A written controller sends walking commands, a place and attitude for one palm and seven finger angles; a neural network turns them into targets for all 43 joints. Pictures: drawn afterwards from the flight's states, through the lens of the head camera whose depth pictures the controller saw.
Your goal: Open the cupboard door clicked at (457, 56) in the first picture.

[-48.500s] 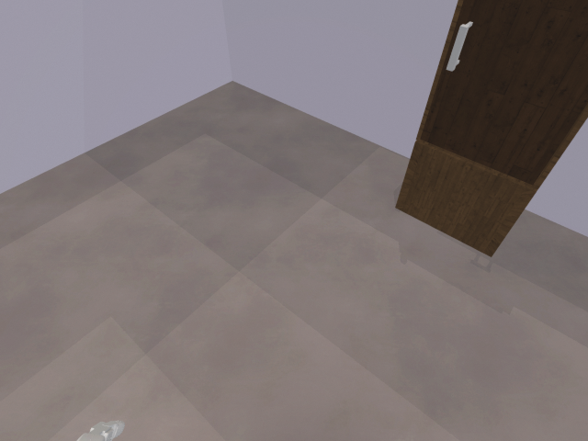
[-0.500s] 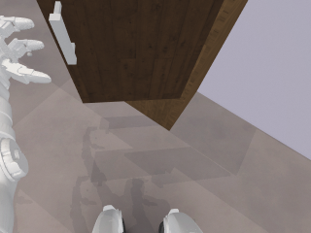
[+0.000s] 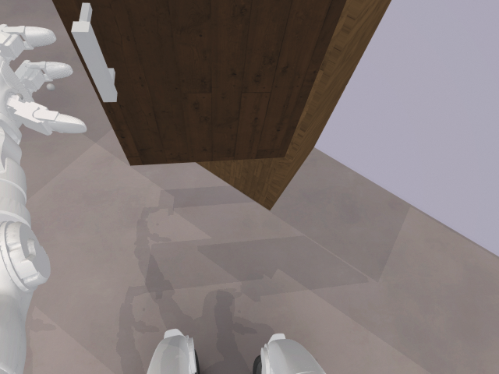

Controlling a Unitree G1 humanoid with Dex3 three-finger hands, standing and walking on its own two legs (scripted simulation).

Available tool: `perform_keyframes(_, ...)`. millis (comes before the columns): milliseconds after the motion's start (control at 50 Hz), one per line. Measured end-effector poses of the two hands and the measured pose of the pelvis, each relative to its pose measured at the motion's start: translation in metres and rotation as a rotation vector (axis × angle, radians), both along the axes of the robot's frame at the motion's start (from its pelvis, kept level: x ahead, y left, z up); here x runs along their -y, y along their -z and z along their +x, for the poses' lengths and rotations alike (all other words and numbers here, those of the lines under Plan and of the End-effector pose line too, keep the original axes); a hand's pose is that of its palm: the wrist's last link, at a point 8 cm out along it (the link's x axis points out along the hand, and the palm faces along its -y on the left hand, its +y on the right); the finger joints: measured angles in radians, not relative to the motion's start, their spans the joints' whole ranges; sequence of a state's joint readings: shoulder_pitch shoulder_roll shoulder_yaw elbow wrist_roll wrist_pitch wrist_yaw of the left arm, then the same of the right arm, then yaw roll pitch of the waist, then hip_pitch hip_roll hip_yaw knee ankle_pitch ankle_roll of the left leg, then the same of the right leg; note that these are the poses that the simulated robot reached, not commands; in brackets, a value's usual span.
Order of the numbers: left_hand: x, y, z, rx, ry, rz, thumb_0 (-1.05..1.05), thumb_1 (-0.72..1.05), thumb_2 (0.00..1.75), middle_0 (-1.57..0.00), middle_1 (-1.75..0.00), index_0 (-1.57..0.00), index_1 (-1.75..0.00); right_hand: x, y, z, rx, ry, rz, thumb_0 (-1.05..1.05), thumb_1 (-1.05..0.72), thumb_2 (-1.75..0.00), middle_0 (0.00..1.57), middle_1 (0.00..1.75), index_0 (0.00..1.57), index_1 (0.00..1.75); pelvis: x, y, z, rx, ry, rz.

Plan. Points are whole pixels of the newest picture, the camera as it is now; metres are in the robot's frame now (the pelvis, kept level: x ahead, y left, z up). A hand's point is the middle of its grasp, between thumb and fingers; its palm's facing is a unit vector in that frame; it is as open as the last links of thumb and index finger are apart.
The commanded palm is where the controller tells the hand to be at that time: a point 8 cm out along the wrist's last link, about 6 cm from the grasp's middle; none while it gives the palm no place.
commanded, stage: slide the fingers in behind the handle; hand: left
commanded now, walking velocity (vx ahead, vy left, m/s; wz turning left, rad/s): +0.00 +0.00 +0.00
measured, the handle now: (98, 56) +0.59 +0.19 +0.10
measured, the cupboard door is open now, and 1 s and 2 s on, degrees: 41 41 41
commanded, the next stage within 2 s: close the thumb around the handle in 1.42 s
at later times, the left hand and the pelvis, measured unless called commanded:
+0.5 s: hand (79, 88) +0.51 +0.20 +0.11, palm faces +0.03 -1.00 -0.01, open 14.0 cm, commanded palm +0.50 +0.25 +0.09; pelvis -0.01 -0.01 +0.00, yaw +0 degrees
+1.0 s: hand (96, 86) +0.53 +0.19 +0.10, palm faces +0.02 -1.00 -0.01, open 14.0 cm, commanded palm +0.50 +0.22 +0.09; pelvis +0.00 +0.00 +0.00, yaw +0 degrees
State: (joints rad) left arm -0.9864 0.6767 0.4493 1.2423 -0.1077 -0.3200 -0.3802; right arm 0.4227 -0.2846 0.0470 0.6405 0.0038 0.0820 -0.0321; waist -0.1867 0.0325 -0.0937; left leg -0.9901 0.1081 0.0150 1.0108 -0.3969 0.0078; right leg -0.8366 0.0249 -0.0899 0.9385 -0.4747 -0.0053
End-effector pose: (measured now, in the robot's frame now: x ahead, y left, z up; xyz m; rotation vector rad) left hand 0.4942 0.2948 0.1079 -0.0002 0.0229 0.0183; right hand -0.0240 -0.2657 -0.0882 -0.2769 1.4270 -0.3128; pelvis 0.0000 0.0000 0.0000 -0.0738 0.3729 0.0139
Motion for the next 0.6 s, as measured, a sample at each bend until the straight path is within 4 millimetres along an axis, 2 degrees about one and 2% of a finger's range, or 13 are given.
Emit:
perform_keyframes(140,0.015,0.005,0.000,-0.005,-0.004,0.007,-0.02,-0.50,0.30,-0.30,-1.20,-0.30,-1.20,0.007,0.000,-0.001,0.027,0.005,-0.009,0.00,-0.91,-0.90,0.20,0.30,0.20,0.30,0.003,0.001,-0.003,0.002,0.005,0.003)
perform_keyframes(260,0.024,-0.002,-0.004,0.021,-0.013,0.014,-0.02,-0.50,0.30,-0.30,-1.20,-0.30,-1.20,0.005,0.004,0.001,0.042,0.009,0.015,0.00,-0.91,-0.90,0.20,0.30,0.20,0.30,0.006,0.000,-0.003,0.012,0.009,0.008)
perform_keyframes(520,0.038,0.001,-0.001,0.002,-0.012,0.008,-0.02,-0.50,0.30,-0.30,-1.20,-0.30,-1.20,0.004,0.009,0.005,0.063,0.001,0.034,0.00,-0.91,-0.90,0.20,0.30,0.20,0.30,0.009,0.001,-0.005,0.012,0.005,0.012)
perform_keyframes(600,0.037,0.005,0.002,-0.010,-0.022,0.004,-0.01,-0.50,0.30,-0.30,-1.21,-0.30,-1.20,0.005,0.008,0.004,0.059,0.002,0.027,0.00,-0.91,-0.90,0.20,0.30,0.20,0.30,0.009,0.002,-0.005,0.007,0.005,0.011)
